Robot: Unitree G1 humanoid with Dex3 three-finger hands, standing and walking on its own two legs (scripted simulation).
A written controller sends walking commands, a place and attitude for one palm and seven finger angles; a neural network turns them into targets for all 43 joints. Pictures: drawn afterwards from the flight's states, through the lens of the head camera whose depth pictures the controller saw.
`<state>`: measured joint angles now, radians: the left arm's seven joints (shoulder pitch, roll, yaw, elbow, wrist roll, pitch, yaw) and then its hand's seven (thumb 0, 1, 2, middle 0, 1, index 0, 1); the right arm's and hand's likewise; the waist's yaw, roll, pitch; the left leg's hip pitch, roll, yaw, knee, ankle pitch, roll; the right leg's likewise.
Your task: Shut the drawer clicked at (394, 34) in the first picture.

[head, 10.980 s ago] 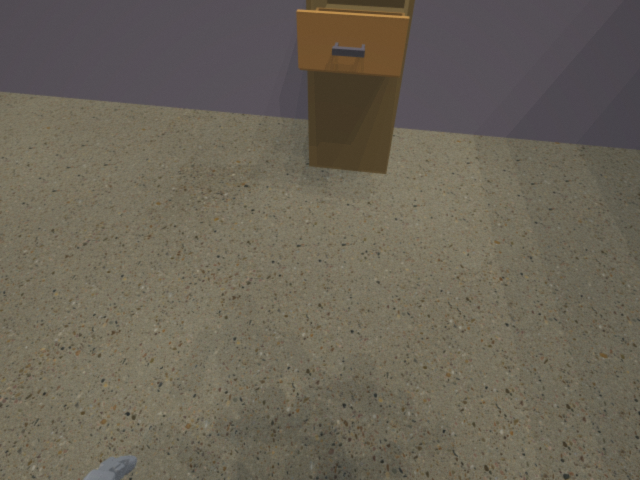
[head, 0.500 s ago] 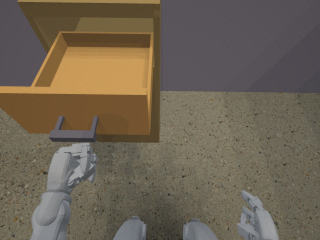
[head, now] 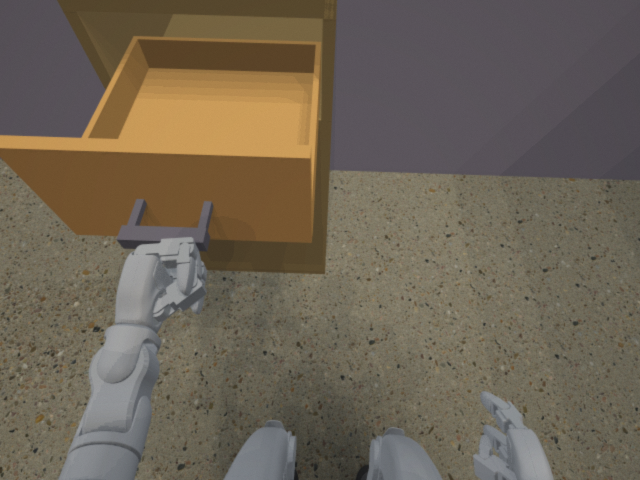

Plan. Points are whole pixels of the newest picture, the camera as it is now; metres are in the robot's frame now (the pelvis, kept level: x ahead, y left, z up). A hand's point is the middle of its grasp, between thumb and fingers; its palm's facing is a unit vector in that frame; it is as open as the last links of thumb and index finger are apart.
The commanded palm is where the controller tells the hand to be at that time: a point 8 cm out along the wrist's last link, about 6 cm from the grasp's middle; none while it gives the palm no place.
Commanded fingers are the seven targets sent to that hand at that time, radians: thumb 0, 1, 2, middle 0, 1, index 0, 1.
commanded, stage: push the drawer shut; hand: left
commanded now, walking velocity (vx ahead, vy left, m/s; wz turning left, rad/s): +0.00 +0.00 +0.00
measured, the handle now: (169, 223) +0.41 +0.22 +0.05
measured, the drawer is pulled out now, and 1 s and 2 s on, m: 0.28 0.15 0.03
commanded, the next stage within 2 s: none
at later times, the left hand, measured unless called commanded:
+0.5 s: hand (209, 239) +0.39 +0.17 +0.05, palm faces +0.01 -1.00 -0.05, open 3.0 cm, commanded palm +0.38 +0.21 +0.05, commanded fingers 0.00 0.90 0.90 -1.40 -1.60 -1.40 -1.60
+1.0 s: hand (218, 196) +0.46 +0.17 +0.05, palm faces +0.01 -1.00 -0.04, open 3.0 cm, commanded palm +0.45 +0.22 +0.05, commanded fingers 0.00 0.90 0.90 -1.40 -1.60 -1.40 -1.60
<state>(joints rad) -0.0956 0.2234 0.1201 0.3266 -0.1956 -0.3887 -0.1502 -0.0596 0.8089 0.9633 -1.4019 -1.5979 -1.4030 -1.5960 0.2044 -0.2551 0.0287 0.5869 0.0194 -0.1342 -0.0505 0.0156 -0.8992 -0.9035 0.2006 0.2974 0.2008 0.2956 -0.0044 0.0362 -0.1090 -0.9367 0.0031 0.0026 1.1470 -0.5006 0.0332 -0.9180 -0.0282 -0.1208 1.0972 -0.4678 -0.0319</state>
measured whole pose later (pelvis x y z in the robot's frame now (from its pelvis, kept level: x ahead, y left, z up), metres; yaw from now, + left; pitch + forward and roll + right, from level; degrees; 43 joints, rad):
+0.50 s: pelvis -0.01 +0.00 +0.00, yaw -1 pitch +17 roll -2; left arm -0.39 0.26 0.19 0.67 -0.16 -0.43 -0.13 -0.01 0.82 0.96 -1.40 -1.60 -1.40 -1.60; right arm 0.26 -0.26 0.03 0.63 0.01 -0.10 -0.04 0.01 -0.90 -0.90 0.20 0.30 0.20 0.30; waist -0.05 0.03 -0.11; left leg -0.94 0.01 0.02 1.12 -0.47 0.04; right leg -0.93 -0.02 -0.10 1.07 -0.43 -0.03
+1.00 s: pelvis -0.01 +0.00 +0.00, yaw -2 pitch +20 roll -2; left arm -0.69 0.36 0.30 1.01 -0.13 -0.50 -0.18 0.00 0.81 0.96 -1.40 -1.60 -1.40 -1.60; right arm 0.30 -0.27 0.03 0.65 -0.01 -0.04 -0.02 0.01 -0.90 -0.90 0.20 0.30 0.20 0.30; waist -0.10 0.03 -0.11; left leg -1.02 0.02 0.02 1.14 -0.48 0.04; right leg -1.01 -0.01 -0.10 1.09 -0.43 -0.03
